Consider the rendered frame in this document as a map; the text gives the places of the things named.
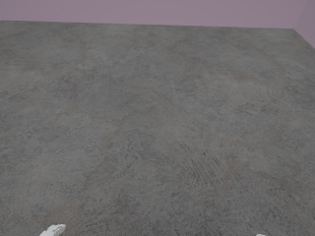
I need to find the left robot hand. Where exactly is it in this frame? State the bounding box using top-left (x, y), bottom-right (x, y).
top-left (39, 224), bottom-right (66, 236)

